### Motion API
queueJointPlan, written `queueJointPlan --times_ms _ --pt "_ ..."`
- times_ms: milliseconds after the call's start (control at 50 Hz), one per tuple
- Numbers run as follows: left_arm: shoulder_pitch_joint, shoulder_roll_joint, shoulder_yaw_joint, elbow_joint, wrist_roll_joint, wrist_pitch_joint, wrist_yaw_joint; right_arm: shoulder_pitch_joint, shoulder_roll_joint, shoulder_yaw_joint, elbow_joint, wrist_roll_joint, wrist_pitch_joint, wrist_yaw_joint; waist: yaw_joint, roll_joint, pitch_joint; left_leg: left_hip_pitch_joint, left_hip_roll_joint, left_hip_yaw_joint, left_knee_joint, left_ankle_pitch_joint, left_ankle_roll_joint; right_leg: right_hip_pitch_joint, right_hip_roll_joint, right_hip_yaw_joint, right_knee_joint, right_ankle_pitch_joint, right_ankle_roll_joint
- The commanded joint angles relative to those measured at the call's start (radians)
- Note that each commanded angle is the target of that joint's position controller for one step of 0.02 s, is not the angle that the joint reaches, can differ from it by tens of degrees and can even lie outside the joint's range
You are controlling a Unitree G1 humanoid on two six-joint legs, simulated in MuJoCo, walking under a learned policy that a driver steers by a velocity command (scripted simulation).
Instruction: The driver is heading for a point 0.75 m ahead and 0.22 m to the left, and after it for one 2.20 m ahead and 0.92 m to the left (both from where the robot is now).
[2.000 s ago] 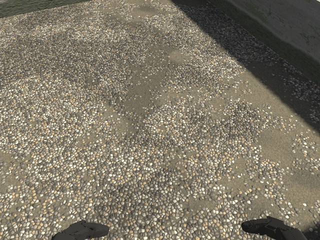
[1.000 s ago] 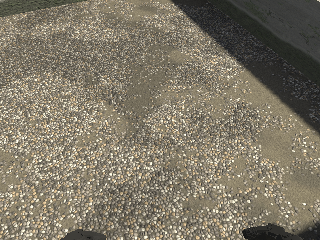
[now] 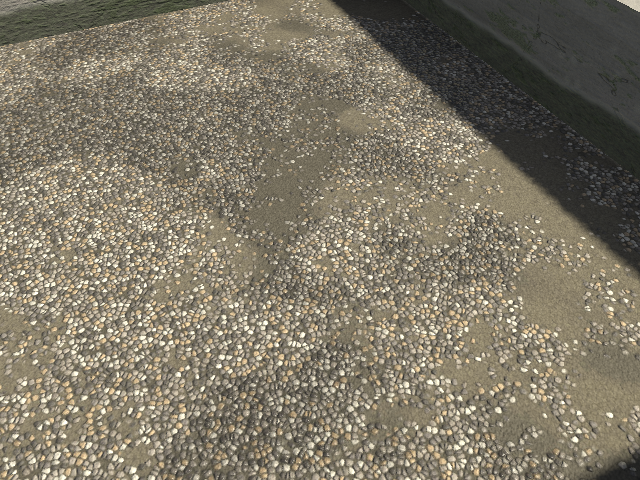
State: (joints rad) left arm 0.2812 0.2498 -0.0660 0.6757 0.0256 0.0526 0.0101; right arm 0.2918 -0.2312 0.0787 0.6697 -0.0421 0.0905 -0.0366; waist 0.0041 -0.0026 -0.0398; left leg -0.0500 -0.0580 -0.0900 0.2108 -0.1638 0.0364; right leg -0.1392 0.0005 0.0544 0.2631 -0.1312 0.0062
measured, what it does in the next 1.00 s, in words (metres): stands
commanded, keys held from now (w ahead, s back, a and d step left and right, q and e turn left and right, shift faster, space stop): w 0.80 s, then no key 0.20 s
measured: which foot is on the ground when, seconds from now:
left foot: down 0.00-1.00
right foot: down 0.00-1.00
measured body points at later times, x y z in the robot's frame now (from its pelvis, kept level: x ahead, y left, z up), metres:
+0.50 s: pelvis +0.00 +0.00 +0.00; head +0.00 +0.00 +0.45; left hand +0.19 +0.21 -0.08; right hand +0.20 -0.21 -0.08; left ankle -0.03 +0.11 -0.75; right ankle +0.01 -0.13 -0.75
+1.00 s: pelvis +0.00 +0.00 +0.00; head +0.00 +0.00 +0.45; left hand +0.18 +0.23 -0.08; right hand +0.18 -0.21 -0.08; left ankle -0.03 +0.11 -0.75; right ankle +0.01 -0.13 -0.75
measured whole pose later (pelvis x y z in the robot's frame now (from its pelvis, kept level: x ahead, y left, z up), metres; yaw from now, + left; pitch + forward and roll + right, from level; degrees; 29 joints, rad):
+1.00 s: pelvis +0.00 +0.00 +0.00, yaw +0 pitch +0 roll +0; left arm 0.19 0.27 -0.11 0.56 0.04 0.03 0.00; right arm 0.18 -0.25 0.12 0.56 -0.04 0.06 0.00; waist 0.01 -0.01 -0.03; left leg -0.05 -0.07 -0.10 0.24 -0.19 0.04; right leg -0.14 0.00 0.07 0.29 -0.15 0.02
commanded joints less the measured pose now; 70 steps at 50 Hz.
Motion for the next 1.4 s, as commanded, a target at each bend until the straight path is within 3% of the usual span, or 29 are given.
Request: queueJointPlan --times_ms 20,60,120,260,280,620,640,780,800,860,880,960,980,1020,1320,1340,1400 --pt "-0.018 0.087 0.023 -0.062 0.0 -0.019 0.006 -0.025 -0.082 -0.019 -0.068 -0.001 -0.017 -0.012 -0.001 -0.005 0.074 -0.045 0.085 -0.096 -0.055 -0.084 0.052 -0.063 -0.057 0.067 -0.078 -0.082 -0.06" --pt "-0.046 0.1 0.018 -0.094 -0.001 -0.027 0.007 -0.055 -0.085 -0.01 -0.102 0.004 -0.027 -0.008 -0.009 0.002 0.06 -0.026 0.088 -0.098 -0.042 0.056 0.043 -0.053 -0.064 0.08 -0.062 0.074 -0.049" --pt "-0.041 0.091 0.005 -0.114 0.014 -0.029 0.009 -0.057 -0.08 0.003 -0.115 -0.011 -0.033 -0.005 -0.004 0.004 -0.005 0.019 0.087 -0.092 -0.01 0.178 0.037 -0.011 -0.058 0.073 -0.035 0.162 -0.042" --pt "-0.076 0.088 -0.017 -0.173 0.032 -0.03 0.004 -0.108 -0.082 0.025 -0.163 -0.028 -0.037 0.003 -0.002 0.006 -0.021 0.019 0.087 -0.093 0.016 0.21 0.03 -0.009 -0.051 0.066 -0.003 0.188 -0.028" --pt "-0.093 0.071 -0.021 -0.17 0.041 -0.032 0.004 -0.131 -0.073 0.027 -0.16 -0.037 -0.037 -0.002 0.008 0.001 -0.01 0.001 0.083 -0.095 0.017 0.152 0.029 -0.017 -0.047 0.067 -0.017 0.115 -0.031" --pt "-0.209 0.09 -0.036 -0.236 0.049 -0.042 -0.011 -0.244 -0.091 0.037 -0.24 -0.042 -0.05 0.018 0.005 0.004 -0.06 0.008 0.105 -0.116 0.06 0.2 0.02 -0.009 -0.073 0.095 0.02 0.168 -0.029" --pt "-0.2 0.103 -0.035 -0.245 0.042 -0.038 -0.012 -0.228 -0.101 0.036 -0.248 -0.036 -0.049 0.024 -0.004 0.009 -0.068 0.02 0.11 -0.114 0.063 0.255 0.019 -0.005 -0.077 0.092 0.037 0.226 -0.027" --pt "-0.22 0.099 -0.04 -0.267 0.049 -0.034 -0.012 -0.249 -0.1 0.04 -0.266 -0.041 -0.048 0.031 0.002 0.005 -0.073 0.012 0.112 -0.116 0.069 0.241 0.019 -0.013 -0.078 0.089 0.046 0.199 -0.018" --pt "-0.231 0.086 -0.043 -0.263 0.057 -0.037 -0.012 -0.269 -0.091 0.042 -0.262 -0.048 -0.05 0.028 0.013 -0.002 -0.071 -0.007 0.108 -0.121 0.065 0.174 0.019 -0.013 -0.077 0.093 0.034 0.136 -0.019" --pt "-0.173 0.109 -0.03 -0.223 0.039 -0.034 -0.015 -0.212 -0.109 0.03 -0.228 -0.03 -0.049 0.029 0.009 0.003 -0.05 -0.005 0.113 -0.13 0.039 0.139 0.029 -0.011 -0.084 0.105 0.013 0.109 -0.034" --pt "-0.151 0.129 -0.024 -0.219 0.027 -0.031 -0.016 -0.181 -0.124 0.024 -0.223 -0.02 -0.047 0.033 0.001 0.011 -0.044 0.01 0.121 -0.13 0.033 0.211 0.031 -0.007 -0.092 0.109 0.018 0.178 -0.037" --pt "-0.117 0.128 -0.011 -0.184 0.017 -0.025 -0.015 -0.141 -0.128 0.009 -0.185 -0.009 -0.037 0.033 0.003 0.003 -0.031 0.032 0.121 -0.128 0.012 0.188 0.045 -0.011 -0.088 0.105 0.001 0.13 -0.045" --pt "-0.139 0.108 -0.012 -0.183 -0.003 -0.036 -0.006 -0.137 -0.128 -0.001 -0.178 0.02 -0.051 0.026 -0.01 -0.021 0.015 0.031 0.132 -0.144 -0.002 0.224 0.04 -0.048 -0.097 0.111 -0.003 0.145 -0.038" --pt "-0.103 0.114 -0.005 -0.161 -0.01 -0.042 0.001 -0.113 -0.138 -0.01 -0.154 0.026 -0.055 0.019 -0.003 0.001 -0.005 0.066 0.137 -0.145 -0.011 0.249 0.043 -0.045 -0.098 0.111 -0.011 0.122 -0.035" --pt "-0.022 0.115 0.017 -0.091 -0.02 -0.031 0.012 -0.004 -0.125 -0.032 -0.075 0.027 -0.041 0.002 -0.004 -0.001 0.006 0.069 0.115 -0.128 -0.037 0.285 0.035 -0.02 -0.081 0.09 -0.033 0.141 -0.033" --pt "-0.001 0.134 0.022 -0.091 -0.003 -0.02 0.004 -0.01 -0.128 -0.026 -0.075 0.0 -0.027 0.006 0.006 0.022 -0.017 0.061 0.1 -0.107 -0.022 0.259 0.039 0.0 -0.071 0.082 -0.029 0.141 -0.042" --pt "-0.005 0.119 0.024 -0.091 -0.004 -0.01 -0.001 -0.001 -0.114 -0.024 -0.069 0.002 -0.018 0.008 -0.001 -0.001 0.008 0.014 0.094 -0.105 -0.025 0.208 0.041 -0.001 -0.068 0.077 -0.026 0.145 -0.05"
Next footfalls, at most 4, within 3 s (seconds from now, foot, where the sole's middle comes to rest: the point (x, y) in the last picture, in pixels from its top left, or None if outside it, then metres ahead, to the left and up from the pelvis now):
none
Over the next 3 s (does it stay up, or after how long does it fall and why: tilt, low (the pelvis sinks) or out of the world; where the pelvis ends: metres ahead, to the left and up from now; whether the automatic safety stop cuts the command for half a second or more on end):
stays up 0.00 0.01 0.00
